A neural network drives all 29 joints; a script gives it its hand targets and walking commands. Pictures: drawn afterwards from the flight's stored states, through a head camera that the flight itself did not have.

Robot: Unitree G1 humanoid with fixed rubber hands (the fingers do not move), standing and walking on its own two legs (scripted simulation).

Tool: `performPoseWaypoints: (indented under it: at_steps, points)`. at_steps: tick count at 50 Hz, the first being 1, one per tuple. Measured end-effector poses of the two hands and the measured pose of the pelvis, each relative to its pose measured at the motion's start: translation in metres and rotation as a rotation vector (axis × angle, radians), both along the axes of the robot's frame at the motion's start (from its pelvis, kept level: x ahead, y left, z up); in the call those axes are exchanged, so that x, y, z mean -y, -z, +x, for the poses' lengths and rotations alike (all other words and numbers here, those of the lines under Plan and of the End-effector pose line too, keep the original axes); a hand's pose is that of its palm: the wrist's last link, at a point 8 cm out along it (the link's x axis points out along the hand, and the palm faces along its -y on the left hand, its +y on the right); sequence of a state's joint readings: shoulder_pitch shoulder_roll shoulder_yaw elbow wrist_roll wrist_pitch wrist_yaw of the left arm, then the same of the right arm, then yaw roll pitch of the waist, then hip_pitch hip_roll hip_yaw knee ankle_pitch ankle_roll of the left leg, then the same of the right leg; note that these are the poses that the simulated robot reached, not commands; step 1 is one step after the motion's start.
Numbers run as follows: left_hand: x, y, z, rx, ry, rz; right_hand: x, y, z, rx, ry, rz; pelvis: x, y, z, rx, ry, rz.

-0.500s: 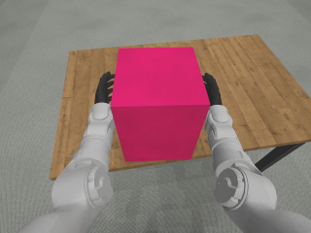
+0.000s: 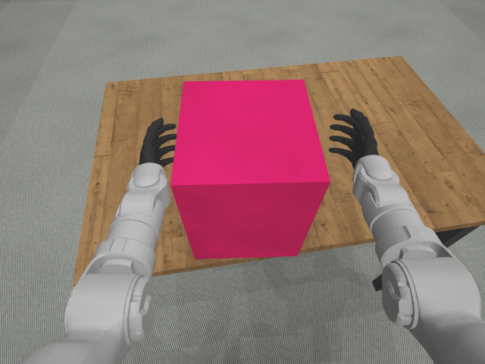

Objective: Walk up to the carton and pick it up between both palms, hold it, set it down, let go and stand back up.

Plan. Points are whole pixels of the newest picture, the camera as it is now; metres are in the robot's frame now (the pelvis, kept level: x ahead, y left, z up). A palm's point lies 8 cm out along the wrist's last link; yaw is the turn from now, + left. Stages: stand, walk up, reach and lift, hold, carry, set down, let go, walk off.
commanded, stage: set down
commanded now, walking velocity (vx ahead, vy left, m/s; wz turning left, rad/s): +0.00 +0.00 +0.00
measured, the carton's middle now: (245, 176) +0.42 +0.01 +0.04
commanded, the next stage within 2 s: none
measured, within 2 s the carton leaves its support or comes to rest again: neither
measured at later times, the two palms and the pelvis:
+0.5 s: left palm (141, 162) +0.39 +0.16 +0.12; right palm (373, 159) +0.40 -0.19 +0.12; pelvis -0.02 -0.02 +0.01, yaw +2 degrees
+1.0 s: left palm (117, 154) +0.38 +0.18 +0.16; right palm (391, 153) +0.38 -0.20 +0.15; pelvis -0.03 -0.02 +0.01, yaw +3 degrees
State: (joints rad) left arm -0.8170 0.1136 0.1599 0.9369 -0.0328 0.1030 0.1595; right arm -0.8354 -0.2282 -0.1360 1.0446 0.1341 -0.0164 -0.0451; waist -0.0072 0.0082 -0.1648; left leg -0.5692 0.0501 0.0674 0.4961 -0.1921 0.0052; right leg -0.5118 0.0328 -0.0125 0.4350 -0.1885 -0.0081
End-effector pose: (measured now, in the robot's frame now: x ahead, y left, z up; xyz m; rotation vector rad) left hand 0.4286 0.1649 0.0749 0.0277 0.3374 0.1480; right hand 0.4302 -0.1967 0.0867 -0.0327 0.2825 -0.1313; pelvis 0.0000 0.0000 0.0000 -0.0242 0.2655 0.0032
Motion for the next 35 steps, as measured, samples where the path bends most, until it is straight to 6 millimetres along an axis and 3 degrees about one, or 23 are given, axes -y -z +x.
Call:
performPoseWaypoints:
  at_steps: [6,15,23,28,35]
  points:
    - [-0.003,-0.007,-0.002,0.044,0.007,-0.023,0.013,-0.013,0.000,0.031,-0.025,-0.012,0.006,0.001,-0.002,-0.004,-0.006,0.007]
    - [-0.004,-0.019,-0.014,0.031,0.023,-0.016,0.001,-0.012,-0.008,0.012,-0.062,0.027,0.014,-0.002,-0.011,0.044,-0.023,0.017]
    - [-0.001,-0.042,-0.030,0.017,0.035,-0.015,-0.003,-0.023,-0.026,0.029,-0.051,0.057,0.018,-0.007,-0.018,0.097,-0.030,0.024]
    - [0.000,-0.057,-0.039,0.025,0.040,-0.028,0.001,-0.036,-0.038,0.031,-0.037,0.064,0.020,-0.008,-0.020,0.124,-0.030,0.028]
    - [0.000,-0.087,-0.036,0.035,0.025,-0.021,0.009,-0.065,-0.036,0.018,-0.023,0.069,0.021,-0.006,-0.026,0.131,-0.027,0.028]
